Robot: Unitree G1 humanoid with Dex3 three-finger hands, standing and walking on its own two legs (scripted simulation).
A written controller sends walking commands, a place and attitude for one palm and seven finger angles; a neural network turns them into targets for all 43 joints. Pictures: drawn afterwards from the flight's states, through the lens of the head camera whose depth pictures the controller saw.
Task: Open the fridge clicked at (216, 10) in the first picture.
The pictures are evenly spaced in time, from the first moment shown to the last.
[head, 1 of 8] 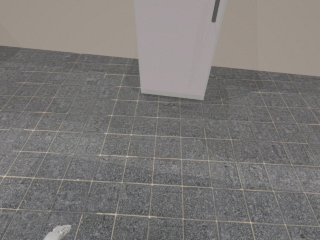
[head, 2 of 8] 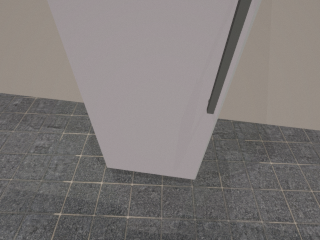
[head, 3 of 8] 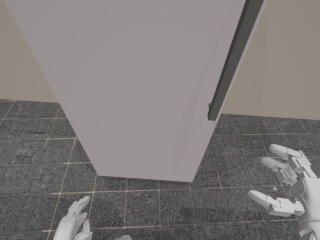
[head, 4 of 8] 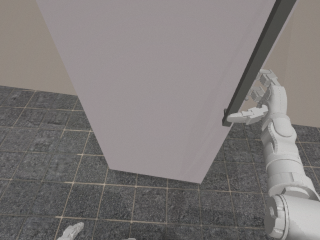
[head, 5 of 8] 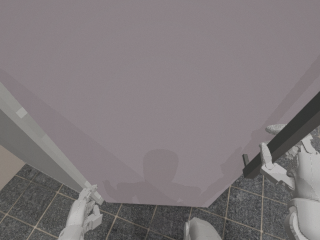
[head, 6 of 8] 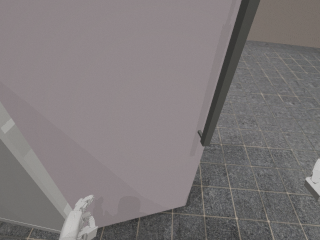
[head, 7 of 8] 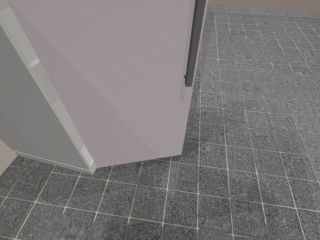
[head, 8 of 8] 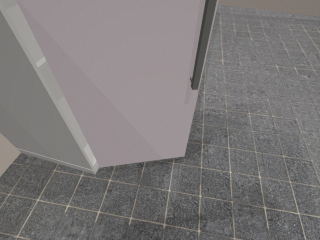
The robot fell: no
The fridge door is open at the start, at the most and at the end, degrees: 0 72 65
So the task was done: yes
